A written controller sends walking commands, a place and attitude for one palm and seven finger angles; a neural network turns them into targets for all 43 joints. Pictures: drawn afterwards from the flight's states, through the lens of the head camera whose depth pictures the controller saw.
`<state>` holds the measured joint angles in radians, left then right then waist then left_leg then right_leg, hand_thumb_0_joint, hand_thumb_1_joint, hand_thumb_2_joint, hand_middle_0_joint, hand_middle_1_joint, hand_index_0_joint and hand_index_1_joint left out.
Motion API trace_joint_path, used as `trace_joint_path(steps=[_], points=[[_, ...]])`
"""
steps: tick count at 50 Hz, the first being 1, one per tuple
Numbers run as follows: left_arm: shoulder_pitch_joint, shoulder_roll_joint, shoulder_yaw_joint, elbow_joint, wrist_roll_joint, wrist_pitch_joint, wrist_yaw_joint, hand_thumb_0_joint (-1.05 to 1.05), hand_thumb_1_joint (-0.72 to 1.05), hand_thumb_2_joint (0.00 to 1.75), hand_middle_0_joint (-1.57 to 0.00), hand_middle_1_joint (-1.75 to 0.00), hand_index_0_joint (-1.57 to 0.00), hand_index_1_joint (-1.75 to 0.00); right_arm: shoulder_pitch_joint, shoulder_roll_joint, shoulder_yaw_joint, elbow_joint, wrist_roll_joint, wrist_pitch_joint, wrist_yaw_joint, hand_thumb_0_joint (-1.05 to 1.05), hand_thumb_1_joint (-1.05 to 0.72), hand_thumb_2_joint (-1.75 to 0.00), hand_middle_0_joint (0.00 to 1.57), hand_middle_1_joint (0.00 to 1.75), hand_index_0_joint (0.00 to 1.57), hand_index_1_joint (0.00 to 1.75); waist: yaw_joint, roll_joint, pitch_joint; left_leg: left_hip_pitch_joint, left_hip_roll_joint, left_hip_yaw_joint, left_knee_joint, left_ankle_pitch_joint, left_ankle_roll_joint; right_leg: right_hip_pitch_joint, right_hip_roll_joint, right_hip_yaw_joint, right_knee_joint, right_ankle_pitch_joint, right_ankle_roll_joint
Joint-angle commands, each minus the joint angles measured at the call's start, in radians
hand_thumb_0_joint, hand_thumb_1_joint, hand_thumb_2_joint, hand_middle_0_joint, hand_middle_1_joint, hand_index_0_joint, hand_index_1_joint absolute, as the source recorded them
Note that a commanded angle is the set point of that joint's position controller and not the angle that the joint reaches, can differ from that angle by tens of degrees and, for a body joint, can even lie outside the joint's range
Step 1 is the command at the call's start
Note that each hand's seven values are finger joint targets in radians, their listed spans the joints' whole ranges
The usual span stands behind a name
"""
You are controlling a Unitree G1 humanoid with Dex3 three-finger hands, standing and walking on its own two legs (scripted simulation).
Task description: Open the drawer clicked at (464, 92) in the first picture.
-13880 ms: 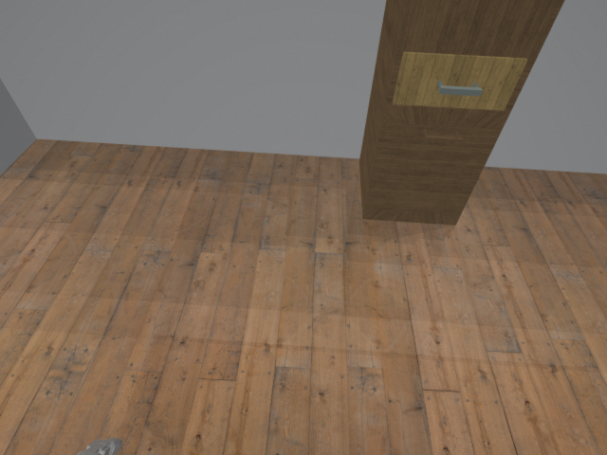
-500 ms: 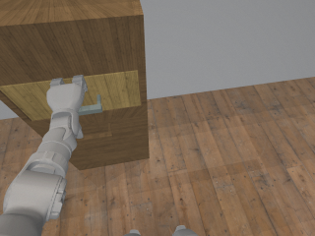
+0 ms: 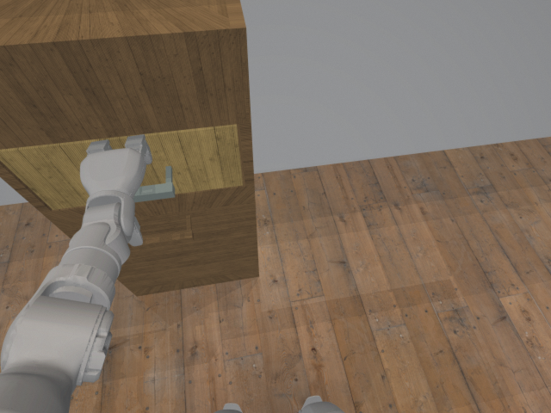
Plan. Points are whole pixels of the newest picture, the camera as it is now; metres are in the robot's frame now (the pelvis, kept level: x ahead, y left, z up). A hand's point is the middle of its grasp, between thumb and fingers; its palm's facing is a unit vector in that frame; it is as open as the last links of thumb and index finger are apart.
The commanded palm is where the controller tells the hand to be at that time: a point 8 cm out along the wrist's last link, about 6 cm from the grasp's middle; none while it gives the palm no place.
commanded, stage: move the hooked fingers above the handle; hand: left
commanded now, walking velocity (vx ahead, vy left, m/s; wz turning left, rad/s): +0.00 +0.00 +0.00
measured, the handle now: (136, 185) +0.51 +0.24 -0.05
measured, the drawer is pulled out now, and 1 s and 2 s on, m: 0.00 0.00 0.00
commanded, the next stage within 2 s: lower the fingers behind the handle in 1.22 s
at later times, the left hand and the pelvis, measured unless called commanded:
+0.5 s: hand (117, 195) +0.45 +0.24 +0.01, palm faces -0.03 -0.05 -1.00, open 13.8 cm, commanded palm +0.44 +0.23 +0.07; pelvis +0.01 +0.01 +0.00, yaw +1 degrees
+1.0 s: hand (124, 197) +0.45 +0.23 +0.01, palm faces -0.02 -0.03 -1.00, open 13.8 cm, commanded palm +0.43 +0.22 +0.07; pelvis +0.00 +0.01 +0.00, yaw +0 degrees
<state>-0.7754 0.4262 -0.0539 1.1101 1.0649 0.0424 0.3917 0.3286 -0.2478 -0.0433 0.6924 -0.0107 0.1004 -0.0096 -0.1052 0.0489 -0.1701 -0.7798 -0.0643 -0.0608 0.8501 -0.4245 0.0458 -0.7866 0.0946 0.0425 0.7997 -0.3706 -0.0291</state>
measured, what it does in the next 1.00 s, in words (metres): stands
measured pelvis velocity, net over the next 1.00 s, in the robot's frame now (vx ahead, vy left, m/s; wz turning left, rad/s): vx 0.00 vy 0.01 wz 0.00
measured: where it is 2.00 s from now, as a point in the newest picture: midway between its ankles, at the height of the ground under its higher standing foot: outside the picture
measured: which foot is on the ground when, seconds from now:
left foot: down 0.00-1.00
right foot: down 0.00-1.00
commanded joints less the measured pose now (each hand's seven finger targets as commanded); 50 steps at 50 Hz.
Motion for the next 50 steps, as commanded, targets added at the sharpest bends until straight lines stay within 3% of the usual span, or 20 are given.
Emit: trace_joint_path(steps=[1,4,7,9,13,15,20,23,25,27,30,32,33,35,39,40,41,43,45,50], points=[[-0.406,0.262,0.081,-0.271,0.014,-0.062,0.030,0.00,-0.50,0.30,-0.30,-1.20,-0.30,-1.20,0.122,-0.153,-0.059,-0.065,-0.011,-0.011,-0.014,0.00,-0.90,-0.90,0.20,0.30,0.20,0.30,0.005,0.050,-0.464,0.292,0.032,0.035,-0.049,0.519,0.001,0.270,-0.034,-0.020,-0.062,0.444,-0.017],[-0.331,0.228,0.072,-0.260,0.025,-0.067,0.048,0.00,-0.50,0.30,-0.30,-1.20,-0.30,-1.20,0.117,-0.145,-0.060,-0.067,-0.014,-0.004,-0.008,0.00,-0.90,-0.90,0.20,0.30,0.20,0.30,0.015,0.044,-0.408,0.270,0.036,0.041,-0.051,0.547,-0.002,0.257,-0.032,-0.028,-0.060,0.457,-0.018],[-0.255,0.295,0.133,-0.229,0.025,-0.041,0.065,0.00,-0.50,0.30,-0.30,-1.20,-0.30,-1.20,0.105,-0.154,-0.055,-0.076,-0.012,0.008,-0.003,0.00,-0.90,-0.90,0.20,0.30,0.20,0.30,0.040,-0.003,-0.399,0.212,0.028,0.056,-0.061,0.523,0.001,0.319,-0.035,-0.015,-0.059,0.496,-0.017],[-0.243,0.292,0.128,-0.241,0.020,-0.030,0.069,0.00,-0.50,0.30,-0.30,-1.20,-0.30,-1.20,0.098,-0.152,-0.056,-0.085,-0.007,0.011,-0.004,0.00,-0.90,-0.90,0.20,0.30,0.20,0.30,0.040,-0.033,-0.398,0.186,0.022,0.065,-0.070,0.486,0.005,0.358,-0.039,-0.007,-0.067,0.513,-0.013],[-0.268,0.295,0.114,-0.273,0.014,-0.039,0.054,0.00,-0.50,0.30,-0.30,-1.20,-0.30,-1.20,0.095,-0.153,-0.060,-0.087,0.000,0.012,-0.010,0.00,-0.90,-0.90,0.20,0.30,0.20,0.30,0.027,-0.018,-0.404,0.203,0.021,0.067,-0.077,0.468,0.008,0.372,-0.042,0.000,-0.078,0.510,-0.011],[-0.317,0.272,0.089,-0.320,0.015,-0.064,0.044,0.00,-0.50,0.30,-0.30,-1.20,-0.30,-1.20,0.097,-0.151,-0.068,-0.081,0.000,0.005,-0.016,0.00,-0.90,-0.90,0.20,0.30,0.20,0.30,0.008,-0.003,-0.420,0.249,0.027,0.058,-0.075,0.480,0.008,0.342,-0.042,-0.003,-0.084,0.487,-0.008],[-0.359,0.144,-0.002,-0.351,0.003,-0.112,0.033,0.00,-0.50,0.30,-0.30,-1.20,-0.30,-1.20,0.107,-0.145,-0.078,-0.057,-0.005,-0.007,-0.012,0.00,-0.90,-0.90,0.20,0.30,0.20,0.30,-0.023,0.067,-0.395,0.385,0.049,0.014,-0.058,0.553,-0.012,0.171,-0.028,-0.043,-0.081,0.362,-0.016],[-0.393,0.145,0.002,-0.313,0.010,-0.105,0.050,0.00,-0.50,0.30,-0.30,-1.20,-0.30,-1.20,0.115,-0.147,-0.077,-0.040,-0.009,-0.005,-0.005,0.00,-0.90,-0.90,0.20,0.30,0.20,0.30,-0.027,0.075,-0.373,0.389,0.053,-0.002,-0.049,0.568,-0.025,0.115,-0.024,-0.058,-0.069,0.323,-0.022],[-0.389,0.175,0.034,-0.279,0.023,-0.084,0.071,0.00,-0.50,0.30,-0.30,-1.20,-0.30,-1.20,0.109,-0.151,-0.072,-0.041,-0.011,-0.002,0.001,0.00,-0.90,-0.90,0.20,0.30,0.20,0.30,-0.008,0.079,-0.369,0.379,0.055,-0.013,-0.056,0.571,-0.039,0.095,-0.020,-0.069,-0.058,0.291,-0.028],[-0.412,0.164,0.030,-0.263,0.029,-0.057,0.087,0.00,-0.50,0.30,-0.30,-1.20,-0.30,-1.20,0.108,-0.150,-0.069,-0.045,-0.014,0.003,0.010,0.00,-0.90,-0.90,0.20,0.30,0.20,0.30,-0.004,0.087,-0.388,0.374,0.054,-0.011,-0.051,0.583,-0.041,0.095,-0.018,-0.073,-0.046,0.294,-0.029],[-0.387,0.209,0.069,-0.217,0.037,-0.004,0.101,0.00,-0.50,0.30,-0.30,-1.20,-0.30,-1.20,0.100,-0.158,-0.061,-0.057,-0.014,0.012,0.017,0.00,-0.90,-0.90,0.20,0.30,0.20,0.30,0.015,0.055,-0.394,0.344,0.054,-0.006,-0.061,0.573,-0.043,0.130,-0.017,-0.076,-0.041,0.301,-0.030],[-0.353,0.218,0.079,-0.198,0.038,0.024,0.097,0.00,-0.50,0.30,-0.30,-1.20,-0.30,-1.20,0.095,-0.158,-0.056,-0.070,-0.012,0.019,0.018,0.00,-0.90,-0.90,0.20,0.30,0.20,0.30,0.033,0.047,-0.416,0.344,0.054,-0.003,-0.066,0.594,-0.042,0.162,-0.017,-0.073,-0.038,0.317,-0.030],[-0.361,0.194,0.062,-0.221,0.029,0.031,0.092,0.00,-0.50,0.30,-0.30,-1.20,-0.30,-1.20,0.093,-0.157,-0.058,-0.079,-0.013,0.019,0.019,0.00,-0.90,-0.90,0.20,0.30,0.20,0.30,0.027,0.050,-0.434,0.351,0.056,0.008,-0.066,0.590,-0.035,0.179,-0.018,-0.068,-0.046,0.334,-0.026],[-0.313,0.218,0.082,-0.222,0.026,0.038,0.077,0.00,-0.50,0.30,-0.30,-1.20,-0.30,-1.20,0.091,-0.159,-0.057,-0.086,-0.009,0.022,0.016,0.00,-0.90,-0.90,0.20,0.30,0.20,0.30,0.041,0.022,-0.439,0.339,0.054,0.019,-0.074,0.582,-0.027,0.228,-0.021,-0.060,-0.056,0.359,-0.023],[-0.311,0.183,0.047,-0.256,0.018,0.016,0.044,0.00,-0.50,0.30,-0.30,-1.20,-0.30,-1.20,0.092,-0.156,-0.060,-0.092,0.000,0.018,0.004,0.00,-0.90,-0.90,0.20,0.30,0.20,0.30,0.021,-0.020,-0.380,0.325,0.058,0.016,-0.094,0.516,-0.014,0.231,-0.024,-0.052,-0.085,0.332,-0.019],[-0.349,0.151,0.014,-0.280,0.016,0.001,0.039,0.00,-0.50,0.30,-0.30,-1.20,-0.30,-1.20,0.094,-0.153,-0.062,-0.093,0.001,0.012,0.001,0.00,-0.90,-0.90,0.20,0.30,0.20,0.30,0.003,-0.022,-0.359,0.326,0.059,0.013,-0.101,0.487,-0.011,0.219,-0.025,-0.052,-0.093,0.312,-0.018],[-0.353,0.167,0.033,-0.303,0.015,-0.018,0.037,0.00,-0.50,0.30,-0.30,-1.20,-0.30,-1.20,0.093,-0.152,-0.066,-0.088,-0.001,0.008,-0.002,0.00,-0.90,-0.90,0.20,0.30,0.20,0.30,0.010,-0.013,-0.368,0.340,0.061,0.008,-0.101,0.495,-0.013,0.215,-0.026,-0.051,-0.092,0.304,-0.022],[-0.367,0.138,0.008,-0.311,0.014,-0.043,0.040,0.00,-0.50,0.30,-0.30,-1.20,-0.30,-1.20,0.098,-0.149,-0.069,-0.080,0.000,0.000,-0.006,0.00,-0.90,-0.90,0.20,0.30,0.20,0.30,-0.006,-0.008,-0.354,0.355,0.060,0.003,-0.099,0.456,-0.012,0.183,-0.026,-0.050,-0.099,0.270,-0.020],[-0.383,0.180,0.035,-0.278,0.022,-0.055,0.053,0.00,-0.50,0.30,-0.30,-1.20,-0.30,-1.20,0.101,-0.152,-0.064,-0.066,0.000,-0.007,-0.010,0.00,-0.90,-0.90,0.20,0.30,0.20,0.30,-0.008,-0.010,-0.297,0.300,0.053,0.004,-0.107,0.382,-0.008,0.164,-0.027,-0.049,-0.101,0.228,-0.024],[-0.452,0.184,0.031,-0.256,0.046,-0.047,0.101,0.00,-0.50,0.30,-0.30,-1.20,-0.30,-1.20,0.100,-0.149,-0.061,-0.050,-0.007,-0.020,-0.003,0.00,-0.90,-0.90,0.20,0.30,0.20,0.30,-0.009,0.085,-0.343,0.316,0.048,-0.003,-0.088,0.382,-0.024,0.099,-0.025,-0.059,-0.072,0.193,-0.035]])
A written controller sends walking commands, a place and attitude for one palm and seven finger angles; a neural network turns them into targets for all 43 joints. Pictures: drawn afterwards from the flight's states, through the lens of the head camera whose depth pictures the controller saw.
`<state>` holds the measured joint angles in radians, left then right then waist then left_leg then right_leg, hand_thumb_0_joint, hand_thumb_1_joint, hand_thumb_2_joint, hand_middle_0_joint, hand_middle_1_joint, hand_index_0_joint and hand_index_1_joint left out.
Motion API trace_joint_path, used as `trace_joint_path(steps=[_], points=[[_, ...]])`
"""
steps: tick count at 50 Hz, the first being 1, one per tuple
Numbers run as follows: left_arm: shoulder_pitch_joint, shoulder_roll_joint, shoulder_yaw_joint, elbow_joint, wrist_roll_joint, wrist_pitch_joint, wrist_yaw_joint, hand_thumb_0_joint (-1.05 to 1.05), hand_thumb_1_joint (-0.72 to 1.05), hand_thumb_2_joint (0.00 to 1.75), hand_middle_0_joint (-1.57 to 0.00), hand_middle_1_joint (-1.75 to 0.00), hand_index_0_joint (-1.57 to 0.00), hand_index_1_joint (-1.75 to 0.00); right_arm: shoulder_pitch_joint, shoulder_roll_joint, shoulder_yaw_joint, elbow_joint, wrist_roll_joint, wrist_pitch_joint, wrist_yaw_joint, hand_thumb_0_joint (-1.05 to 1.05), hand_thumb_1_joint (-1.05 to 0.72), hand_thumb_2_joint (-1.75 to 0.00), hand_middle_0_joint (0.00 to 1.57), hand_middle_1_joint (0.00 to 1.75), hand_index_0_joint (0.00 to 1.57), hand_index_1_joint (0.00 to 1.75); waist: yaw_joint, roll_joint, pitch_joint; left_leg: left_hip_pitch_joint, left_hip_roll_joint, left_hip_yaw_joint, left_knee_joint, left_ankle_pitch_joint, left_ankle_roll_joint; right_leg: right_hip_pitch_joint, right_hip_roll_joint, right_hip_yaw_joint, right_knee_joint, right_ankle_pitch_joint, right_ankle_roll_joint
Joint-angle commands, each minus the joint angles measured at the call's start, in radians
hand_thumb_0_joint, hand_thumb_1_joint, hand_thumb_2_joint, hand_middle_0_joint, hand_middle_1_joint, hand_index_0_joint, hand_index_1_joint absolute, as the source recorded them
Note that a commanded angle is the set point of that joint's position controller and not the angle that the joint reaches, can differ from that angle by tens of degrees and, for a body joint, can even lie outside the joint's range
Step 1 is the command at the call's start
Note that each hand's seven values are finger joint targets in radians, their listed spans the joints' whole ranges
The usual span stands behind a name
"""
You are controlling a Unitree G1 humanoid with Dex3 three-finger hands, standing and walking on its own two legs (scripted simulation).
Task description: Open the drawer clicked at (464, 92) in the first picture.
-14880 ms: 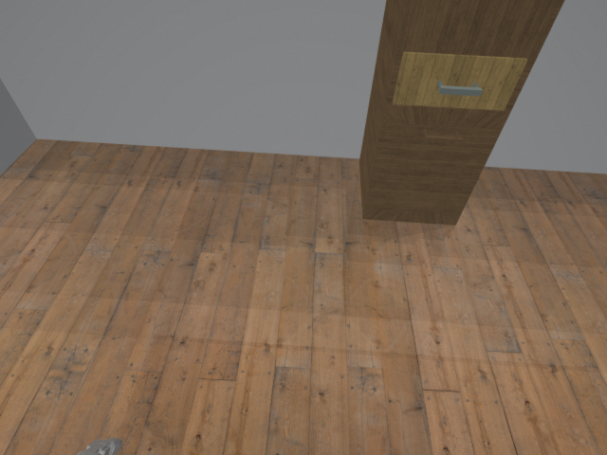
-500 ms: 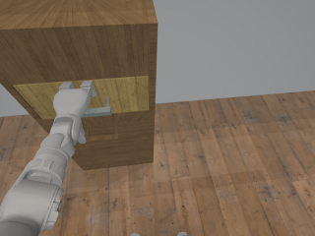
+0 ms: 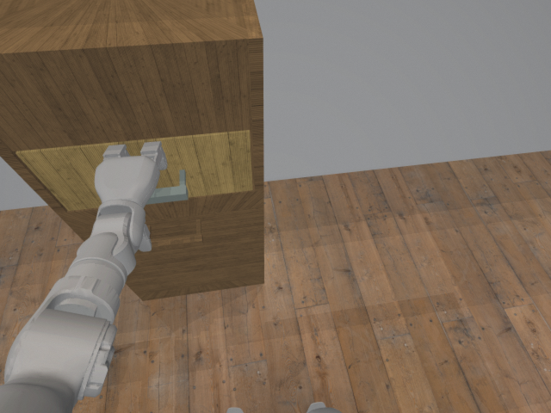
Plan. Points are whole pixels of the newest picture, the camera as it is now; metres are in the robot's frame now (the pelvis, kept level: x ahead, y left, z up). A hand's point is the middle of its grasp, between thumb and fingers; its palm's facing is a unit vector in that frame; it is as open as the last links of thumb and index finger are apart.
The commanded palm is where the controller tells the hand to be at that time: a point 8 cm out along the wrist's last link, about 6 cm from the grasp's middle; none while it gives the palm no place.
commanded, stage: move the hooked fingers above the handle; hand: left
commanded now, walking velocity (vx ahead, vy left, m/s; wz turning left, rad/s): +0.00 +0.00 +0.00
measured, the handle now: (150, 187) +0.52 +0.22 -0.05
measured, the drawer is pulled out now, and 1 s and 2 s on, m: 0.00 0.00 0.00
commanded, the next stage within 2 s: lower the fingers behind the handle in 0.22 s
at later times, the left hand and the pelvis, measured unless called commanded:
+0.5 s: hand (143, 196) +0.47 +0.22 -0.01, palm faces -0.05 -0.03 -1.00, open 13.8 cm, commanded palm +0.45 +0.22 +0.05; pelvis +0.01 -0.01 +0.00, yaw -1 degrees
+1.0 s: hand (149, 209) +0.47 +0.22 -0.05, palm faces -0.07 -0.02 -1.00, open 13.8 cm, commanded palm +0.45 +0.21 +0.02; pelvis +0.00 +0.00 -0.02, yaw -1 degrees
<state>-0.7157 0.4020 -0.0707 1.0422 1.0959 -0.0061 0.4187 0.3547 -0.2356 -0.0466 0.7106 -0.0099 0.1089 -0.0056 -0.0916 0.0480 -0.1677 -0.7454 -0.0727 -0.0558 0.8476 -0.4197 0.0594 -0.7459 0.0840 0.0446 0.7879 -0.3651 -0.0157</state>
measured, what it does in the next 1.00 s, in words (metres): stands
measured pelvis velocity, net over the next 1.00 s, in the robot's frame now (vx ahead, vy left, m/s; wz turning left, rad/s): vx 0.00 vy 0.00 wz -0.02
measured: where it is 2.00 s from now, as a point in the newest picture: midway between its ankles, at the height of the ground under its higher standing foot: outside the picture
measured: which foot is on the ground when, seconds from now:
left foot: down 0.00-1.00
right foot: down 0.00-1.00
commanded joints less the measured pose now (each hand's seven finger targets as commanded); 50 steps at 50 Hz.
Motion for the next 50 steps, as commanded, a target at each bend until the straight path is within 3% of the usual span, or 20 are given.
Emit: trace_joint_path(steps=[1,7,8,11,12,14,17,19,21,23,26,28,30,33,35,37,38,42,46,50], points=[[-0.536,0.215,0.055,-0.189,0.015,0.009,0.080,0.00,-0.50,0.30,-0.30,-1.20,-0.30,-1.20,0.074,-0.162,-0.060,-0.063,-0.011,-0.030,-0.005,0.00,-0.90,-0.90,0.20,0.30,0.20,0.30,-0.026,0.081,-0.367,0.288,0.057,-0.009,-0.077,0.401,-0.039,0.062,-0.013,-0.063,-0.053,0.200,-0.049],[-0.450,0.251,0.078,-0.095,-0.014,0.077,0.052,0.00,-0.50,0.30,-0.30,-1.20,-0.30,-1.20,0.086,-0.169,-0.052,-0.074,-0.005,-0.021,-0.002,0.00,-0.90,-0.90,0.20,0.30,0.20,0.30,-0.007,0.014,-0.425,0.223,0.042,0.029,-0.074,0.421,-0.022,0.199,-0.016,-0.045,-0.054,0.322,-0.034],[-0.434,0.259,0.082,-0.083,-0.020,0.084,0.042,0.00,-0.50,0.30,-0.30,-1.20,-0.30,-1.20,0.081,-0.171,-0.048,-0.078,-0.002,-0.017,-0.004,0.00,-0.90,-0.90,0.20,0.30,0.20,0.30,-0.006,0.007,-0.406,0.211,0.041,0.034,-0.078,0.410,-0.018,0.209,-0.017,-0.040,-0.063,0.332,-0.033],[-0.449,0.242,0.058,-0.103,-0.022,0.068,0.010,0.00,-0.50,0.30,-0.30,-1.20,-0.30,-1.20,0.084,-0.171,-0.049,-0.086,0.001,-0.020,-0.014,0.00,-0.90,-0.90,0.20,0.30,0.20,0.30,-0.018,-0.021,-0.386,0.188,0.041,0.038,-0.083,0.399,-0.010,0.234,-0.021,-0.031,-0.075,0.353,-0.028],[-0.428,0.277,0.085,-0.117,-0.020,0.054,0.003,0.00,-0.50,0.30,-0.30,-1.20,-0.30,-1.20,0.087,-0.174,-0.049,-0.090,0.003,-0.020,-0.017,0.00,-0.90,-0.90,0.20,0.30,0.20,0.30,-0.008,-0.026,-0.393,0.189,0.041,0.037,-0.082,0.402,-0.008,0.245,-0.022,-0.026,-0.073,0.362,-0.028],[-0.452,0.236,0.051,-0.158,-0.019,0.024,-0.007,0.00,-0.50,0.30,-0.30,-1.20,-0.30,-1.20,0.087,-0.166,-0.054,-0.095,0.003,-0.024,-0.025,0.00,-0.90,-0.90,0.20,0.30,0.20,0.30,-0.025,-0.022,-0.384,0.210,0.044,0.035,-0.076,0.414,-0.006,0.222,-0.023,-0.025,-0.076,0.366,-0.026],[-0.427,0.270,0.087,-0.197,-0.010,-0.026,0.001,0.00,-0.50,0.30,-0.30,-1.20,-0.30,-1.20,0.092,-0.163,-0.057,-0.087,-0.004,-0.028,-0.026,0.00,-0.90,-0.90,0.20,0.30,0.20,0.30,-0.009,0.032,-0.424,0.233,0.045,0.032,-0.061,0.455,-0.012,0.212,-0.023,-0.022,-0.058,0.383,-0.029],[-0.393,0.259,0.088,-0.158,-0.007,-0.033,0.017,0.00,-0.50,0.30,-0.30,-1.20,-0.30,-1.20,0.090,-0.161,-0.056,-0.077,-0.006,-0.031,-0.024,0.00,-0.90,-0.90,0.20,0.30,0.20,0.30,-0.014,0.001,-0.371,0.177,0.043,0.039,-0.049,0.423,-0.008,0.187,-0.023,-0.022,-0.053,0.371,-0.028],[-0.365,0.299,0.127,-0.133,-0.002,-0.028,0.038,0.00,-0.50,0.30,-0.30,-1.20,-0.30,-1.20,0.084,-0.165,-0.054,-0.071,-0.010,-0.029,-0.019,0.00,-0.90,-0.90,0.20,0.30,0.20,0.30,0.001,-0.007,-0.364,0.135,0.039,0.043,-0.042,0.417,-0.010,0.197,-0.024,-0.019,-0.040,0.383,-0.032],[-0.379,0.277,0.105,-0.143,0.003,-0.019,0.057,0.00,-0.50,0.30,-0.30,-1.20,-0.30,-1.20,0.086,-0.161,-0.054,-0.076,-0.011,-0.030,-0.014,0.00,-0.90,-0.90,0.20,0.30,0.20,0.30,-0.003,0.028,-0.385,0.140,0.037,0.045,-0.034,0.424,-0.013,0.182,-0.023,-0.020,-0.027,0.389,-0.032],[-0.380,0.301,0.133,-0.154,0.004,-0.012,0.069,0.00,-0.50,0.30,-0.30,-1.20,-0.30,-1.20,0.089,-0.166,-0.060,-0.068,-0.016,-0.027,-0.009,0.00,-0.90,-0.90,0.20,0.30,0.20,0.30,-0.001,0.019,-0.441,0.153,0.040,0.043,-0.009,0.477,-0.016,0.193,-0.022,-0.019,-0.006,0.438,-0.031],[-0.388,0.251,0.094,-0.166,-0.002,-0.009,0.069,0.00,-0.50,0.30,-0.30,-1.20,-0.30,-1.20,0.094,-0.161,-0.064,-0.069,-0.014,-0.028,-0.007,0.00,-0.90,-0.90,0.20,0.30,0.20,0.30,-0.014,0.035,-0.456,0.184,0.043,0.041,-0.002,0.489,-0.018,0.172,-0.020,-0.024,-0.006,0.435,-0.027],[-0.410,0.251,0.097,-0.200,-0.001,-0.021,0.069,0.00,-0.50,0.30,-0.30,-1.20,-0.30,-1.20,0.099,-0.163,-0.070,-0.063,-0.017,-0.030,-0.006,0.00,-0.90,-0.90,0.20,0.30,0.20,0.30,-0.017,0.046,-0.487,0.223,0.049,0.030,0.009,0.522,-0.022,0.149,-0.018,-0.030,0.003,0.428,-0.026],[-0.442,0.214,0.068,-0.198,-0.003,-0.030,0.071,0.00,-0.50,0.30,-0.30,-1.20,-0.30,-1.20,0.105,-0.162,-0.072,-0.047,-0.019,-0.033,-0.007,0.00,-0.90,-0.90,0.20,0.30,0.20,0.30,-0.040,0.042,-0.460,0.233,0.056,0.014,0.025,0.531,-0.024,0.089,-0.015,-0.039,0.011,0.399,-0.026],[-0.423,0.231,0.088,-0.181,0.002,-0.031,0.079,0.00,-0.50,0.30,-0.30,-1.20,-0.30,-1.20,0.100,-0.164,-0.071,-0.042,-0.022,-0.032,-0.006,0.00,-0.90,-0.90,0.20,0.30,0.20,0.30,-0.032,0.042,-0.450,0.229,0.057,0.013,0.031,0.528,-0.025,0.071,-0.013,-0.042,0.016,0.384,-0.027],[-0.437,0.238,0.095,-0.193,0.013,-0.032,0.091,0.00,-0.50,0.30,-0.30,-1.20,-0.30,-1.20,0.102,-0.165,-0.069,-0.039,-0.026,-0.029,-0.003,0.00,-0.90,-0.90,0.20,0.30,0.20,0.30,-0.023,0.087,-0.482,0.253,0.062,-0.001,0.040,0.580,-0.039,0.036,-0.012,-0.052,0.040,0.370,-0.031],[-0.412,0.199,0.074,-0.169,0.011,-0.023,0.095,0.00,-0.50,0.30,-0.30,-1.20,-0.30,-1.20,0.099,-0.161,-0.069,-0.040,-0.027,-0.027,0.000,0.00,-0.90,-0.90,0.20,0.30,0.20,0.30,-0.025,0.090,-0.467,0.250,0.061,0.005,0.047,0.581,-0.039,0.024,-0.010,-0.055,0.037,0.365,-0.032],[-0.386,0.230,0.093,-0.079,0.016,0.023,0.111,0.00,-0.50,0.30,-0.30,-1.20,-0.30,-1.20,0.093,-0.169,-0.057,-0.042,-0.026,-0.018,0.005,0.00,-0.90,-0.90,0.20,0.30,0.20,0.30,-0.024,0.032,-0.419,0.158,0.054,0.011,0.044,0.502,-0.033,0.035,-0.010,-0.056,0.047,0.350,-0.032],[-0.427,0.237,0.091,-0.073,0.013,0.048,0.110,0.00,-0.50,0.30,-0.30,-1.20,-0.30,-1.20,0.088,-0.173,-0.054,-0.049,-0.025,-0.019,0.007,0.00,-0.90,-0.90,0.20,0.30,0.20,0.30,-0.030,0.032,-0.428,0.146,0.055,0.009,0.044,0.450,-0.030,0.030,-0.011,-0.056,0.048,0.317,-0.033],[-0.463,0.227,0.080,-0.124,0.011,0.020,0.101,0.00,-0.50,0.30,-0.30,-1.20,-0.30,-1.20,0.100,-0.169,-0.058,-0.051,-0.026,-0.029,0.000,0.00,-0.90,-0.90,0.20,0.30,0.20,0.30,-0.039,0.057,-0.479,0.179,0.062,0.003,0.060,0.459,-0.030,0.011,-0.012,-0.054,0.061,0.312,-0.030]])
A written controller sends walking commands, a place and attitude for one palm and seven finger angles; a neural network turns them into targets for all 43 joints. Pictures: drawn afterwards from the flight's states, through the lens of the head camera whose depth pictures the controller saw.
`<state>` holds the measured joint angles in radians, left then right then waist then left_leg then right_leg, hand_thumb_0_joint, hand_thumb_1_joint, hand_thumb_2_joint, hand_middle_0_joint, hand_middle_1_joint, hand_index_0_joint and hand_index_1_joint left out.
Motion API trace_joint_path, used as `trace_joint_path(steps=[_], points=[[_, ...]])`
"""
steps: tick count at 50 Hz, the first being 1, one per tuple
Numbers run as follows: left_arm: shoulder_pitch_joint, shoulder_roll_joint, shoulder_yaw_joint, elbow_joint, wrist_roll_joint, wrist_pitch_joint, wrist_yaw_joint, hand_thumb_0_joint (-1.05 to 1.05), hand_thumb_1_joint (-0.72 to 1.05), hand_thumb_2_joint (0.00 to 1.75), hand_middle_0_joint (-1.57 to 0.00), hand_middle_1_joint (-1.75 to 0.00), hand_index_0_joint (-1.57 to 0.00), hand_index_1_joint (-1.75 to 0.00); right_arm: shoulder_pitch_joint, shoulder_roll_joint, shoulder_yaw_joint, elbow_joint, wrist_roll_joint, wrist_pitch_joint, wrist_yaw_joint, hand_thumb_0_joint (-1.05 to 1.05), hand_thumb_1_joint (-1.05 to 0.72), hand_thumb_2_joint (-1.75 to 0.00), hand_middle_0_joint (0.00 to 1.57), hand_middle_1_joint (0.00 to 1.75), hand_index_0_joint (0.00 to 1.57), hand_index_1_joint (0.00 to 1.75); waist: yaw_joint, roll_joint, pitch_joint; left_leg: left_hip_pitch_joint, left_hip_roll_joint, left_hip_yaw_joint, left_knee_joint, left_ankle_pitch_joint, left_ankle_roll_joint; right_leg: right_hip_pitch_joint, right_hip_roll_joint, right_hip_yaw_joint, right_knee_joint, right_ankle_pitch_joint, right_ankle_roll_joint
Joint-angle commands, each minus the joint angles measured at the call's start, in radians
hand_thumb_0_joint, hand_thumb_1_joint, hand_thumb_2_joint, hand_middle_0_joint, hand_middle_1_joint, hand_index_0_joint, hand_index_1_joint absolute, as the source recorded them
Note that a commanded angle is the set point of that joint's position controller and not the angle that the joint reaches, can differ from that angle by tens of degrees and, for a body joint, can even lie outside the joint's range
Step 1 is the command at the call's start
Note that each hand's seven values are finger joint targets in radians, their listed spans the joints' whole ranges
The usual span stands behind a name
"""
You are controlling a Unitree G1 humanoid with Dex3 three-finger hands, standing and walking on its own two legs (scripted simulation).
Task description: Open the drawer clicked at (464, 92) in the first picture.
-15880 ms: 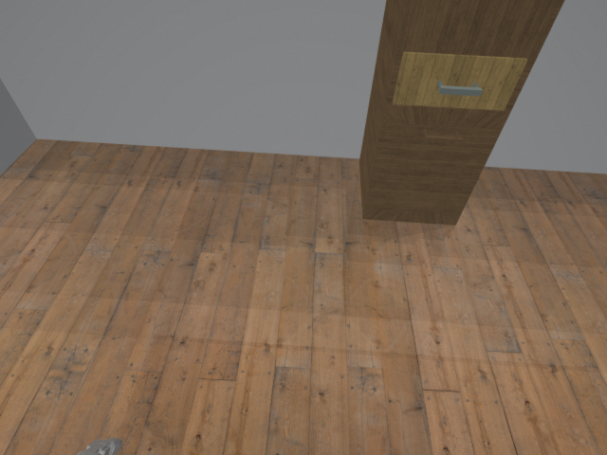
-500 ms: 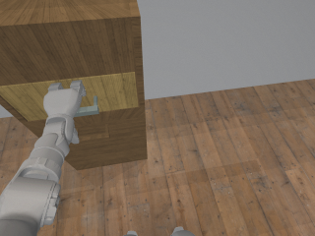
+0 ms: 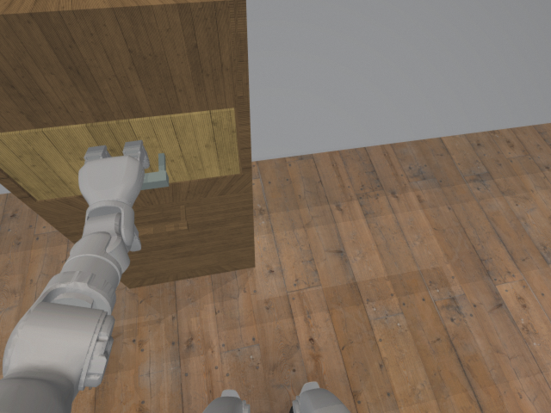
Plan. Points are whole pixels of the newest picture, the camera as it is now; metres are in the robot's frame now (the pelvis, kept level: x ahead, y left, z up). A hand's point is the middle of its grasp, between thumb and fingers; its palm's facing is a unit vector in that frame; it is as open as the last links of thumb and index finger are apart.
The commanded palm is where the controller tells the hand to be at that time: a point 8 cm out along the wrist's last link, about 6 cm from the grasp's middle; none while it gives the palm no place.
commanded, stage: lower the fingers behind the handle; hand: left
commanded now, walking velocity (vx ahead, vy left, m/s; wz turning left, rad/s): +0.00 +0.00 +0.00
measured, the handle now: (127, 173) +0.51 +0.24 -0.03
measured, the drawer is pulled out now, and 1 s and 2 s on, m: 0.00 0.00 0.00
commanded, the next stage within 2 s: close the thumb around the handle in 0.92 s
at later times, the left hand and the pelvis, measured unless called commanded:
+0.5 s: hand (131, 209) +0.45 +0.23 -0.05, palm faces -0.05 -0.03 -1.00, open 13.8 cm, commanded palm +0.43 +0.21 +0.00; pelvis -0.01 -0.01 -0.02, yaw +0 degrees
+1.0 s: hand (137, 207) +0.45 +0.22 -0.05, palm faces -0.05 -0.03 -1.00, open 13.8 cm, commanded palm +0.43 +0.21 +0.00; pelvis -0.01 -0.01 -0.02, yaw +0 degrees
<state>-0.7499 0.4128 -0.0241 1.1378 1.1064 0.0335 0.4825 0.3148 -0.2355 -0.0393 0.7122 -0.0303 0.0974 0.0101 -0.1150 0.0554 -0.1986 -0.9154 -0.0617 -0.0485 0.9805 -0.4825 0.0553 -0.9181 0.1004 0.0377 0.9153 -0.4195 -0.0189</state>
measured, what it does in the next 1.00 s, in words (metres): stands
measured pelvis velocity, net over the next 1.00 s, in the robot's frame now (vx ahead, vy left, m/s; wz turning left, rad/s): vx -0.01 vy -0.01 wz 0.00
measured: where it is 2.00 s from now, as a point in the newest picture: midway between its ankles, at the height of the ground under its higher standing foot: outside the picture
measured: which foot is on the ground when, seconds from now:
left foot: down 0.00-1.00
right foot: down 0.00-1.00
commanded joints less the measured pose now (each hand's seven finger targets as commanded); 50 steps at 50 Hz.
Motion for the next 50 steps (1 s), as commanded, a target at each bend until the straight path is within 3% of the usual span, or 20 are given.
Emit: trace_joint_path(steps=[1,5,8,11,17,21,23,25,28,30,32,33,35,38,42,44,45,48,49,50], points=[[-0.423,0.210,0.036,-0.220,-0.004,-0.029,0.035,0.00,-0.50,0.30,-0.30,-1.20,-0.30,-1.20,0.140,-0.169,-0.065,-0.050,-0.009,-0.019,-0.015,0.00,-0.90,-0.90,0.20,0.30,0.20,0.30,-0.013,0.050,-0.460,0.349,0.051,-0.007,-0.065,0.532,-0.027,0.175,-0.027,-0.049,-0.058,0.364,-0.028],[-0.394,0.191,0.038,-0.221,0.003,-0.054,0.050,0.00,-0.50,0.30,-0.30,-1.20,-0.30,-1.20,0.149,-0.169,-0.069,-0.035,-0.015,-0.026,-0.012,0.00,-0.90,-0.90,0.20,0.30,0.20,0.30,-0.010,0.068,-0.459,0.361,0.061,-0.018,-0.040,0.574,-0.038,0.122,-0.024,-0.057,-0.036,0.351,-0.028],[-0.358,0.220,0.066,-0.189,0.012,-0.041,0.071,0.00,-0.50,0.30,-0.30,-1.20,-0.30,-1.20,0.148,-0.173,-0.066,-0.029,-0.015,-0.023,-0.007,0.00,-0.90,-0.90,0.20,0.30,0.20,0.30,0.001,0.034,-0.429,0.303,0.057,-0.016,-0.037,0.538,-0.036,0.122,-0.024,-0.058,-0.025,0.343,-0.031],[-0.352,0.222,0.069,-0.175,0.011,-0.019,0.087,0.00,-0.50,0.30,-0.30,-1.20,-0.30,-1.20,0.138,-0.175,-0.061,-0.031,-0.017,-0.020,0.000,0.00,-0.90,-0.90,0.20,0.30,0.20,0.30,0.007,0.046,-0.432,0.270,0.051,-0.007,-0.034,0.516,-0.033,0.136,-0.024,-0.054,-0.018,0.351,-0.034],[-0.398,0.221,0.050,-0.180,0.010,-0.003,0.089,0.00,-0.50,0.30,-0.30,-1.20,-0.30,-1.20,0.138,-0.174,-0.063,-0.030,-0.013,-0.027,-0.004,0.00,-0.90,-0.90,0.20,0.30,0.20,0.30,-0.019,0.038,-0.445,0.250,0.049,-0.003,-0.022,0.451,-0.024,0.132,-0.028,-0.046,-0.018,0.334,-0.027],[-0.415,0.219,0.051,-0.199,0.004,-0.031,0.079,0.00,-0.50,0.30,-0.30,-1.20,-0.30,-1.20,0.137,-0.174,-0.063,-0.024,-0.015,-0.038,-0.008,0.00,-0.90,-0.90,0.20,0.30,0.20,0.30,-0.024,0.050,-0.467,0.252,0.049,-0.009,-0.005,0.446,-0.023,0.109,-0.030,-0.047,-0.002,0.321,-0.028],[-0.406,0.208,0.036,-0.161,0.010,-0.035,0.078,0.00,-0.50,0.30,-0.30,-1.20,-0.30,-1.20,0.140,-0.172,-0.063,-0.016,-0.014,-0.041,-0.011,0.00,-0.90,-0.90,0.20,0.30,0.20,0.30,-0.036,0.032,-0.432,0.227,0.050,-0.010,0.004,0.418,-0.021,0.078,-0.029,-0.048,-0.001,0.299,-0.025],[-0.373,0.204,0.035,-0.140,0.014,-0.033,0.079,0.00,-0.50,0.30,-0.30,-1.20,-0.30,-1.20,0.135,-0.173,-0.059,-0.020,-0.014,-0.042,-0.008,0.00,-0.90,-0.90,0.20,0.30,0.20,0.30,-0.022,0.047,-0.418,0.211,0.048,-0.011,0.004,0.400,-0.024,0.061,-0.028,-0.053,0.008,0.275,-0.030],[-0.426,0.197,0.025,-0.166,0.013,-0.034,0.086,0.00,-0.50,0.30,-0.30,-1.20,-0.30,-1.20,0.137,-0.173,-0.061,-0.023,-0.016,-0.046,-0.006,0.00,-0.90,-0.90,0.20,0.30,0.20,0.30,-0.032,0.082,-0.444,0.221,0.048,-0.009,0.018,0.411,-0.025,0.045,-0.028,-0.052,0.015,0.280,-0.029],[-0.406,0.235,0.051,-0.155,0.010,-0.023,0.087,0.00,-0.50,0.30,-0.30,-1.20,-0.30,-1.20,0.134,-0.177,-0.057,-0.028,-0.015,-0.042,-0.009,0.00,-0.90,-0.90,0.20,0.30,0.20,0.30,-0.023,0.055,-0.458,0.206,0.044,-0.006,0.019,0.408,-0.022,0.075,-0.028,-0.048,0.017,0.294,-0.028],[-0.430,0.224,0.040,-0.165,0.003,-0.019,0.084,0.00,-0.50,0.30,-0.30,-1.20,-0.30,-1.20,0.139,-0.175,-0.058,-0.029,-0.014,-0.044,-0.009,0.00,-0.90,-0.90,0.20,0.30,0.20,0.30,-0.033,0.052,-0.465,0.200,0.043,-0.003,0.020,0.396,-0.018,0.084,-0.030,-0.047,0.014,0.298,-0.024],[-0.407,0.242,0.055,-0.152,0.001,-0.014,0.082,0.00,-0.50,0.30,-0.30,-1.20,-0.30,-1.20,0.136,-0.177,-0.055,-0.029,-0.013,-0.042,-0.009,0.00,-0.90,-0.90,0.20,0.30,0.20,0.30,-0.021,0.050,-0.460,0.191,0.042,-0.002,0.017,0.389,-0.018,0.093,-0.030,-0.045,0.015,0.296,-0.025],[-0.405,0.224,0.041,-0.161,-0.003,-0.011,0.077,0.00,-0.50,0.30,-0.30,-1.20,-0.30,-1.20,0.136,-0.175,-0.054,-0.035,-0.011,-0.041,-0.009,0.00,-0.90,-0.90,0.20,0.30,0.20,0.30,-0.022,0.057,-0.465,0.201,0.041,0.001,0.013,0.394,-0.017,0.102,-0.029,-0.047,0.010,0.301,-0.025],[-0.426,0.240,0.036,-0.130,-0.003,-0.005,0.066,0.00,-0.50,0.30,-0.30,-1.20,-0.30,-1.20,0.138,-0.177,-0.048,-0.031,-0.008,-0.041,-0.015,0.00,-0.90,-0.90,0.20,0.30,0.20,0.30,-0.039,0.023,-0.424,0.155,0.039,0.001,0.012,0.348,-0.011,0.100,-0.031,-0.042,0.002,0.281,-0.021],[-0.405,0.220,0.034,-0.170,-0.002,-0.024,0.058,0.00,-0.50,0.30,-0.30,-1.20,-0.30,-1.20,0.142,-0.172,-0.053,-0.038,-0.009,-0.046,-0.014,0.00,-0.90,-0.90,0.20,0.30,0.20,0.30,-0.019,0.073,-0.478,0.221,0.043,-0.007,0.011,0.414,-0.020,0.093,-0.030,-0.048,0.015,0.305,-0.027],[-0.390,0.197,0.024,-0.164,-0.006,-0.030,0.057,0.00,-0.50,0.30,-0.30,-1.20,-0.30,-1.20,0.142,-0.170,-0.056,-0.034,-0.010,-0.047,-0.013,0.00,-0.90,-0.90,0.20,0.30,0.20,0.30,-0.024,0.063,-0.465,0.220,0.045,-0.003,0.018,0.412,-0.018,0.082,-0.029,-0.048,0.009,0.302,-0.024],[-0.410,0.219,0.037,-0.174,-0.003,-0.035,0.060,0.00,-0.50,0.30,-0.30,-1.20,-0.30,-1.20,0.145,-0.172,-0.054,-0.032,-0.009,-0.046,-0.015,0.00,-0.90,-0.90,0.20,0.30,0.20,0.30,-0.029,0.035,-0.455,0.201,0.046,-0.005,0.018,0.401,-0.016,0.090,-0.030,-0.047,0.010,0.303,-0.023],[-0.387,0.221,0.046,-0.161,-0.003,-0.033,0.071,0.00,-0.50,0.30,-0.30,-1.20,-0.30,-1.20,0.143,-0.172,-0.054,-0.030,-0.011,-0.045,-0.013,0.00,-0.90,-0.90,0.20,0.30,0.20,0.30,-0.023,0.035,-0.438,0.181,0.044,0.001,0.016,0.396,-0.014,0.098,-0.031,-0.044,0.009,0.311,-0.023],[-0.386,0.256,0.070,-0.175,0.003,-0.034,0.076,0.00,-0.50,0.30,-0.30,-1.20,-0.30,-1.20,0.144,-0.175,-0.052,-0.031,-0.012,-0.045,-0.013,0.00,-0.90,-0.90,0.20,0.30,0.20,0.30,-0.010,0.036,-0.457,0.176,0.043,0.001,0.015,0.404,-0.015,0.114,-0.032,-0.041,0.017,0.323,-0.024],[-0.382,0.238,0.058,-0.178,0.000,-0.031,0.079,0.00,-0.50,0.30,-0.30,-1.20,-0.30,-1.20,0.140,-0.173,-0.054,-0.035,-0.013,-0.044,-0.013,0.00,-0.90,-0.90,0.20,0.30,0.20,0.30,-0.015,0.042,-0.462,0.181,0.041,0.006,0.017,0.405,-0.013,0.119,-0.031,-0.040,0.014,0.330,-0.024]])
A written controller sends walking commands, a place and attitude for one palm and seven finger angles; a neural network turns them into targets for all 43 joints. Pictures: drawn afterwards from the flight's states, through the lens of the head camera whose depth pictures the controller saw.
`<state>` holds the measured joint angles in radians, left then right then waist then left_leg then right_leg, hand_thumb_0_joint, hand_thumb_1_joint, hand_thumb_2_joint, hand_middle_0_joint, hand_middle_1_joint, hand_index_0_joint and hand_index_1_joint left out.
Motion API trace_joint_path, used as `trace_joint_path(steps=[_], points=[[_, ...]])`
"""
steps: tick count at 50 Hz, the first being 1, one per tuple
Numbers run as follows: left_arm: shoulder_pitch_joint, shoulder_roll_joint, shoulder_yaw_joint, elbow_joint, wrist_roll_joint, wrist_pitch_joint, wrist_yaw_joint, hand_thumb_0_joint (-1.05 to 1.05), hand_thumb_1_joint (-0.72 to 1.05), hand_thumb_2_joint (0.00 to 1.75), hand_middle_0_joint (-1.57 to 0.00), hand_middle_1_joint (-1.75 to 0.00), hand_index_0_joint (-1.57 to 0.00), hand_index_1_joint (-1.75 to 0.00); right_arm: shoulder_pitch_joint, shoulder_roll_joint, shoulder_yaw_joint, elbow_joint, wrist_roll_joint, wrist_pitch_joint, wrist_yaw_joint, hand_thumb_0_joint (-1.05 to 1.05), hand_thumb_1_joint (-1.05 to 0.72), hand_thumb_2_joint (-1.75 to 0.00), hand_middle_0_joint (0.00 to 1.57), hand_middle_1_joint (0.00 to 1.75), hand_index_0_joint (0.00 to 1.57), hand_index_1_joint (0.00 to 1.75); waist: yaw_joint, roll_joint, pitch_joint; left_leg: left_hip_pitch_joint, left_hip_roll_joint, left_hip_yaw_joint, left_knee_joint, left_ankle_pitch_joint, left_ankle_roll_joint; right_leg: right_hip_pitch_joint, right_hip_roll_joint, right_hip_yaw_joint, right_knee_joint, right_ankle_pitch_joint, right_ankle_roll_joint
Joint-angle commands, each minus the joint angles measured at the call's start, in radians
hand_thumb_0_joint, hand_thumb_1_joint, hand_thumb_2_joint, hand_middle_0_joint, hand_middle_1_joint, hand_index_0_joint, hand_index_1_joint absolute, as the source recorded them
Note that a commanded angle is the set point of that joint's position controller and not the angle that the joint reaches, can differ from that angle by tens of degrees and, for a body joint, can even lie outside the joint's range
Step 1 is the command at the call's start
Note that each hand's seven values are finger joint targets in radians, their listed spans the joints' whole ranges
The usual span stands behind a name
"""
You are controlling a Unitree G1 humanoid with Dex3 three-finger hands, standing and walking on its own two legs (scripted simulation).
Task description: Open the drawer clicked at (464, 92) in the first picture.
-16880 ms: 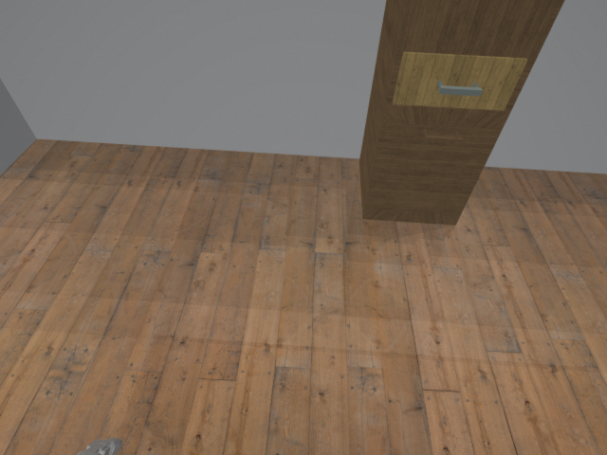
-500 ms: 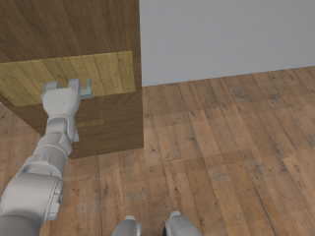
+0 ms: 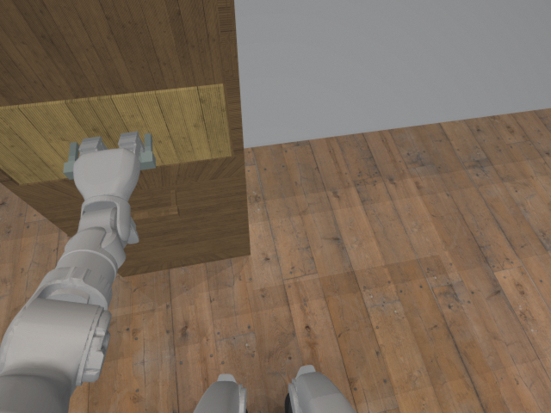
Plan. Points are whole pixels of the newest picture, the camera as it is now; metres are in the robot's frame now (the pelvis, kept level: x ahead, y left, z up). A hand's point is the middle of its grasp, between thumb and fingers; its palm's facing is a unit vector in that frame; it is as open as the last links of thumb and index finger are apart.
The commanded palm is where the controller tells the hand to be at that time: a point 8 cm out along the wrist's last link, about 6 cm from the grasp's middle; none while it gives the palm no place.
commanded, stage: close the thumb around the handle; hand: left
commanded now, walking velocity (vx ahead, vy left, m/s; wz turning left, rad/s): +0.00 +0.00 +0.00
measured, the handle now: (111, 155) +0.52 +0.24 -0.01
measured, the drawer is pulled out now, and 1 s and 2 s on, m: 0.00 0.00 0.12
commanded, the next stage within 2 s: pull the drawer open in 0.72 s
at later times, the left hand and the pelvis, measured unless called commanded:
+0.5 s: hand (115, 188) +0.47 +0.24 -0.03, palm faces -0.06 -0.03 -1.00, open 7.8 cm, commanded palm +0.45 +0.22 +0.02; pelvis +0.00 +0.00 +0.00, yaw +0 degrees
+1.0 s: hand (117, 190) +0.47 +0.23 -0.03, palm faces -0.06 -0.04 -1.00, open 5.4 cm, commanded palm +0.43 +0.21 +0.02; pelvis +0.01 +0.01 +0.01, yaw -1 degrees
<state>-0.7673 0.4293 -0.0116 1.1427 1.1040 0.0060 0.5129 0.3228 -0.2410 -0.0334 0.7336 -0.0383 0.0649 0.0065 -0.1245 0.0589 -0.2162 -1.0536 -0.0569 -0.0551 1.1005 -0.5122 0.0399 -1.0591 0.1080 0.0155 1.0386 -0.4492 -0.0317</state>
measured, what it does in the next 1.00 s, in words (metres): stands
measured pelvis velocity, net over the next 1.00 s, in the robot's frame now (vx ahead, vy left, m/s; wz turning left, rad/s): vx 0.01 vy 0.01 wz -0.01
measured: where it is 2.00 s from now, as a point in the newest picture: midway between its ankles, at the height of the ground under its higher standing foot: outside the picture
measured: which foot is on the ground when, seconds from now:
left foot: down 0.00-1.00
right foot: down 0.00-1.00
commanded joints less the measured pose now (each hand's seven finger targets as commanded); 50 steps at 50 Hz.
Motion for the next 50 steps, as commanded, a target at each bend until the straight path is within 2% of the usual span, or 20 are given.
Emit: trace_joint_path(steps=[1,2,4,10,13,16,21,23,25,26,27,28,31,34,36,37,39,42,46,50], points=[[-0.373,0.247,0.067,-0.199,0.002,-0.004,0.052,0.00,-0.50,0.30,-0.30,-1.20,-0.30,-1.20,0.131,-0.168,-0.058,-0.052,-0.006,-0.010,-0.008,0.00,-0.90,-0.90,0.20,0.30,0.20,0.30,0.006,0.057,-0.467,0.325,0.035,0.012,-0.103,0.454,-0.001,0.273,-0.041,-0.016,-0.102,0.376,-0.014],[-0.357,0.218,0.045,-0.190,0.006,-0.002,0.053,0.00,-0.44,0.32,-0.30,-1.21,-0.30,-1.21,0.134,-0.164,-0.060,-0.056,-0.005,-0.009,-0.007,0.00,-0.90,-0.90,0.20,0.30,0.20,0.30,0.003,0.053,-0.468,0.326,0.035,0.015,-0.102,0.455,0.000,0.277,-0.039,-0.016,-0.104,0.383,-0.012],[-0.355,0.228,0.049,-0.176,0.005,0.006,0.056,0.00,-0.33,0.37,-0.31,-1.22,-0.31,-1.22,0.132,-0.167,-0.058,-0.054,-0.003,-0.007,-0.007,0.00,-0.90,-0.90,0.20,0.30,0.20,0.30,-0.004,0.032,-0.431,0.305,0.035,0.016,-0.107,0.436,0.002,0.275,-0.039,-0.017,-0.111,0.373,-0.010],[-0.388,0.270,0.061,-0.152,-0.006,0.022,0.046,0.00,0.00,0.52,-0.34,-1.25,-0.34,-1.25,0.133,-0.173,-0.055,-0.050,0.000,-0.008,-0.012,0.00,-0.90,-0.90,0.20,0.30,0.20,0.30,-0.019,0.009,-0.421,0.257,0.029,0.028,-0.106,0.384,0.012,0.305,-0.046,-0.003,-0.122,0.372,-0.002],[-0.363,0.290,0.075,-0.151,-0.011,0.020,0.031,0.00,0.17,0.59,-0.35,-1.27,-0.35,-1.27,0.134,-0.174,-0.050,-0.055,0.001,-0.007,-0.013,0.00,-0.90,-0.90,0.20,0.30,0.20,0.30,-0.001,0.035,-0.450,0.272,0.029,0.028,-0.107,0.411,0.009,0.323,-0.045,-0.003,-0.112,0.396,-0.005],[-0.358,0.236,0.038,-0.150,-0.007,0.008,0.016,0.00,0.34,0.66,-0.36,-1.29,-0.36,-1.29,0.135,-0.170,-0.056,-0.058,0.001,-0.009,-0.015,0.00,-0.90,-0.90,0.20,0.30,0.20,0.30,-0.016,0.038,-0.444,0.303,0.032,0.019,-0.101,0.439,0.005,0.285,-0.042,-0.011,-0.113,0.393,-0.006],[-0.360,0.222,0.039,-0.193,-0.013,-0.021,0.009,0.00,0.62,0.78,-0.38,-1.32,-0.38,-1.32,0.143,-0.170,-0.063,-0.057,0.000,-0.012,-0.014,0.00,-0.90,-0.90,0.20,0.30,0.20,0.30,-0.010,0.053,-0.465,0.352,0.040,0.006,-0.095,0.489,-0.001,0.256,-0.039,-0.021,-0.101,0.395,-0.010],[-0.355,0.183,0.013,-0.186,-0.007,-0.024,0.014,0.00,0.73,0.83,-0.39,-1.33,-0.39,-1.33,0.145,-0.169,-0.066,-0.056,0.001,-0.011,-0.014,0.00,-0.90,-0.90,0.20,0.30,0.20,0.30,-0.018,0.049,-0.441,0.366,0.046,-0.002,-0.097,0.490,-0.006,0.219,-0.036,-0.028,-0.104,0.366,-0.010],[-0.354,0.178,0.014,-0.188,0.001,-0.023,0.025,0.00,0.84,0.88,-0.40,-1.34,-0.40,-1.34,0.146,-0.169,-0.068,-0.052,-0.001,-0.011,-0.011,0.00,-0.90,-0.90,0.20,0.30,0.20,0.30,-0.016,0.052,-0.427,0.377,0.050,-0.008,-0.097,0.501,-0.010,0.195,-0.035,-0.035,-0.102,0.353,-0.012],[-0.362,0.172,0.014,-0.202,-0.002,-0.024,0.029,0.00,0.90,0.90,-0.40,-1.35,-0.40,-1.35,0.143,-0.168,-0.069,-0.050,-0.002,-0.011,-0.008,0.00,-0.90,-0.90,0.20,0.30,0.20,0.30,-0.012,0.072,-0.445,0.395,0.050,-0.012,-0.094,0.527,-0.014,0.190,-0.034,-0.036,-0.096,0.357,-0.014],[-0.353,0.156,0.004,-0.193,-0.002,-0.020,0.033,0.00,0.90,0.90,-0.40,-1.35,-0.40,-1.35,0.146,-0.167,-0.070,-0.052,-0.002,-0.009,-0.006,0.00,-0.90,-0.90,0.20,0.30,0.20,0.30,-0.015,0.068,-0.448,0.402,0.050,-0.011,-0.092,0.525,-0.014,0.188,-0.032,-0.037,-0.100,0.355,-0.013],[-0.362,0.177,0.018,-0.183,0.002,-0.014,0.037,0.00,0.90,0.90,-0.40,-1.35,-0.40,-1.35,0.148,-0.170,-0.071,-0.045,-0.002,-0.006,-0.007,0.00,-0.90,-0.90,0.20,0.30,0.20,0.30,-0.019,0.048,-0.437,0.393,0.053,-0.015,-0.091,0.524,-0.015,0.183,-0.033,-0.039,-0.096,0.354,-0.012],[-0.376,0.185,0.026,-0.199,-0.001,-0.003,0.043,0.00,0.90,0.90,-0.40,-1.35,-0.40,-1.35,0.146,-0.172,-0.069,-0.047,-0.005,-0.003,-0.005,0.00,-0.90,-0.90,0.20,0.30,0.20,0.30,-0.013,0.056,-0.457,0.400,0.050,-0.017,-0.096,0.535,-0.017,0.200,-0.033,-0.038,-0.095,0.364,-0.014],[-0.377,0.155,-0.001,-0.169,0.003,0.016,0.042,0.00,0.90,0.90,-0.40,-1.35,-0.40,-1.35,0.146,-0.169,-0.069,-0.043,-0.004,0.001,-0.002,0.00,-0.90,-0.90,0.20,0.30,0.20,0.30,-0.023,0.067,-0.419,0.406,0.054,-0.017,-0.100,0.520,-0.020,0.172,-0.031,-0.045,-0.105,0.336,-0.013],[-0.379,0.211,0.040,-0.175,-0.004,0.020,0.040,0.00,0.90,0.90,-0.40,-1.35,-0.40,-1.35,0.142,-0.176,-0.062,-0.046,-0.005,0.003,-0.003,0.00,-0.90,-0.90,0.20,0.30,0.20,0.30,-0.009,0.057,-0.433,0.393,0.051,-0.015,-0.109,0.509,-0.017,0.207,-0.032,-0.039,-0.104,0.344,-0.015],[-0.381,0.189,0.020,-0.186,-0.004,0.020,0.038,0.00,0.90,0.90,-0.40,-1.35,-0.40,-1.35,0.143,-0.171,-0.065,-0.054,-0.003,0.004,-0.005,0.00,-0.90,-0.90,0.20,0.30,0.20,0.30,-0.014,0.055,-0.463,0.404,0.049,-0.013,-0.107,0.511,-0.015,0.217,-0.032,-0.037,-0.105,0.352,-0.013],[-0.395,0.142,-0.017,-0.184,-0.007,0.021,0.034,0.00,0.90,0.90,-0.40,-1.35,-0.40,-1.35,0.143,-0.166,-0.065,-0.051,-0.001,0.002,-0.005,0.00,-0.90,-0.90,0.20,0.30,0.20,0.30,-0.027,0.064,-0.436,0.414,0.052,-0.016,-0.112,0.513,-0.017,0.199,-0.032,-0.042,-0.114,0.343,-0.013],[-0.363,0.140,-0.009,-0.167,-0.008,0.020,0.030,0.00,0.90,0.90,-0.40,-1.35,-0.40,-1.35,0.143,-0.167,-0.065,-0.048,-0.002,0.001,-0.004,0.00,-0.90,-0.90,0.20,0.30,0.20,0.30,-0.020,0.057,-0.431,0.420,0.055,-0.021,-0.112,0.516,-0.019,0.187,-0.031,-0.044,-0.111,0.331,-0.013],[-0.272,0.120,0.001,-0.215,-0.025,0.001,0.019,0.00,0.90,0.90,-0.40,-1.35,-0.40,-1.35,0.134,-0.160,-0.068,-0.064,-0.003,0.001,-0.001,0.00,-0.90,-0.90,0.20,0.30,0.20,0.30,0.011,0.053,-0.479,0.447,0.056,-0.011,-0.120,0.568,-0.017,0.250,-0.032,-0.039,-0.113,0.382,-0.015],[-0.139,0.118,0.013,-0.254,-0.030,-0.008,0.014,0.00,0.90,0.90,-0.40,-1.35,-0.40,-1.35,0.116,-0.156,-0.068,-0.081,0.003,0.009,0.001,0.00,-0.90,-0.90,0.20,0.30,0.20,0.30,0.042,0.021,-0.443,0.435,0.057,0.002,-0.135,0.586,-0.013,0.300,-0.031,-0.032,-0.128,0.418,-0.014]])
